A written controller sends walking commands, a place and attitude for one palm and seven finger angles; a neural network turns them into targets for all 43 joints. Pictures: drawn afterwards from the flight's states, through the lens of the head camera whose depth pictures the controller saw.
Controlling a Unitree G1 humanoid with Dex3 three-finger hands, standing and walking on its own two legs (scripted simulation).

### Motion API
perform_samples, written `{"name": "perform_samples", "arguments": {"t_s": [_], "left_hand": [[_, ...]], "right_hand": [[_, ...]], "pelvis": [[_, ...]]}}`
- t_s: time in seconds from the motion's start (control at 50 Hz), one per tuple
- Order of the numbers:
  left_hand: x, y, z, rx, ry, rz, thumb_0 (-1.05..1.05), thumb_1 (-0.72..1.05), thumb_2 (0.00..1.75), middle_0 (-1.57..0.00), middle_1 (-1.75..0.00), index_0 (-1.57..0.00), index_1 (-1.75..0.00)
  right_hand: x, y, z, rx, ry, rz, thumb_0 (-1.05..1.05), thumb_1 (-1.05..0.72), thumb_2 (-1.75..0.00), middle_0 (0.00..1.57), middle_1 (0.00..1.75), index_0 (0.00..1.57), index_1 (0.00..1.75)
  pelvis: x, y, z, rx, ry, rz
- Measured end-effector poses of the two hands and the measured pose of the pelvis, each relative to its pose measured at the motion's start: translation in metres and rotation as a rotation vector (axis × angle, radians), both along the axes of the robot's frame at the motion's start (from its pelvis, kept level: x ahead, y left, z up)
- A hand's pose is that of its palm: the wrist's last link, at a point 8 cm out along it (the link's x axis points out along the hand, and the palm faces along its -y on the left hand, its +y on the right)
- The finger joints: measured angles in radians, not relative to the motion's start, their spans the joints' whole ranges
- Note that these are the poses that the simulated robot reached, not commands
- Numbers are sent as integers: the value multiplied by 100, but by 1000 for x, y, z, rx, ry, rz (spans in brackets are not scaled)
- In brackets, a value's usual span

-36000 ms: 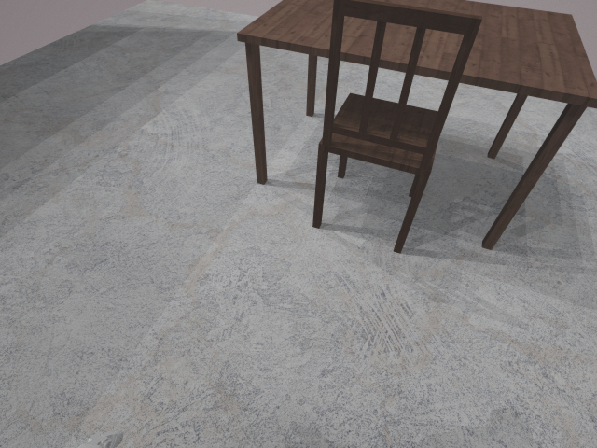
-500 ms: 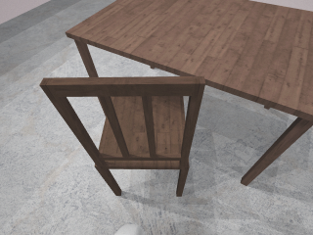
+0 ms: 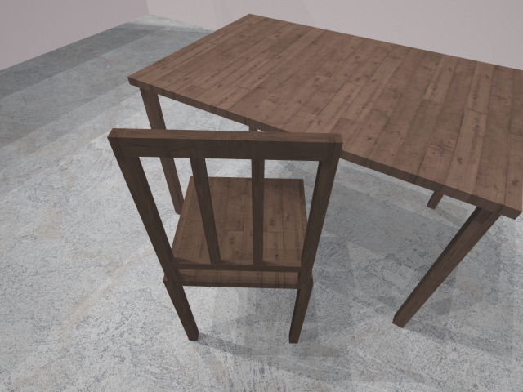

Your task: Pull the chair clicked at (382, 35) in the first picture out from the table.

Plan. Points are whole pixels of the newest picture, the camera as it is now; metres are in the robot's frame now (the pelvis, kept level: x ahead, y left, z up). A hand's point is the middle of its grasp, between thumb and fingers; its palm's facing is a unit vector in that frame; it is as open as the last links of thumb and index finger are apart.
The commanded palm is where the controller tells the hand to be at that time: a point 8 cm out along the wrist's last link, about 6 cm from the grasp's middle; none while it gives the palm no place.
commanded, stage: come to a stop and stand still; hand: left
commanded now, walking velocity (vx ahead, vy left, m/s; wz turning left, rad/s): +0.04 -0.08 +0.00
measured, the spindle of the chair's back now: (207, 217) +0.47 +0.14 -0.05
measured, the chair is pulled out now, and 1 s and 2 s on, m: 0.21 0.21 0.21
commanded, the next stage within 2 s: look again from close up in 1.18 s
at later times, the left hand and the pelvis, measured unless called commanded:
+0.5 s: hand out of the picture +0.02 +0.16 -0.19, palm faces +0.03 -0.99 -0.15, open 7.4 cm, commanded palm none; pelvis +0.03 +0.01 -0.01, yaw -1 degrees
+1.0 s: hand out of the picture +0.01 +0.22 -0.18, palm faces +0.01 -0.98 -0.19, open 7.4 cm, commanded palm none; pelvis +0.02 +0.04 +0.00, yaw -1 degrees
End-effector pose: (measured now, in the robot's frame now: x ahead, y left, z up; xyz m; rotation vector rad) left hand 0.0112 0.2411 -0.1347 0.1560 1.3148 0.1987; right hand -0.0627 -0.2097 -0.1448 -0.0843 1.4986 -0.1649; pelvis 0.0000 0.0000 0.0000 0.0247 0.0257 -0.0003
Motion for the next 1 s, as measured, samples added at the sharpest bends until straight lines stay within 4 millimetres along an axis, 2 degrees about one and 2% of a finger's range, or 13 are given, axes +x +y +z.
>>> {"name": "perform_samples", "arguments": {"t_s": [0.1,0.16,0.26,0.4,0.48,0.56,0.64,0.72,0.86,1.0], "left_hand": [[9,-14,-7,11,16,-26,1,91,90,-20,-30,-19,-30],[11,-29,-8,-10,22,-17,1,91,90,-20,-30,-19,-30],[2,-40,-16,-31,65,-30,1,92,90,-20,-30,-20,-30],[0,-38,-24,-74,90,-19,1,91,90,-20,-30,-20,-30],[6,-31,-25,-79,65,-15,1,91,90,-20,-30,-20,-30],[12,-20,-25,-74,43,-14,1,91,90,-20,-30,-20,-30],[16,-8,-23,-63,24,-15,1,91,90,-20,-30,-20,-30],[17,4,-20,-51,13,-19,1,91,90,-20,-30,-20,-30],[10,19,-17,-41,24,-27,1,91,90,-20,-30,-19,-30],[-2,26,-16,-43,54,-31,1,91,90,-20,-30,-19,-30]], "right_hand": [[0,-4,-12,13,12,-29,1,-91,-90,20,30,21,30],[10,-8,-13,11,21,-22,1,-91,-90,20,30,21,30],[54,-15,-12,-17,-65,11,1,-91,-90,20,30,20,30],[114,-18,-5,-70,-197,46,2,-94,-90,20,30,20,30],[136,-14,3,-85,-244,73,1,-93,-90,20,30,20,30],[148,-7,8,-88,-273,89,1,-92,-90,20,30,20,30],[149,1,10,-87,-281,92,1,-92,-90,20,30,20,30],[142,6,11,-87,-269,93,0,-93,-90,20,30,21,30],[116,12,11,-85,-213,88,0,-92,-90,20,30,21,30],[88,20,10,-75,-151,75,1,-91,-90,20,30,21,30]], "pelvis": [[8,-10,-9,15,3,-14],[15,-13,-8,-19,-5,2],[20,-10,-10,-37,-14,-21],[31,0,-10,-37,-28,-17],[34,6,-8,-39,-29,-15],[34,11,-7,-40,-36,-12],[32,17,-6,-40,-45,-10],[28,24,-4,-40,-50,-9],[21,33,-2,-37,-53,-9],[15,40,0,-34,-53,-9]]}}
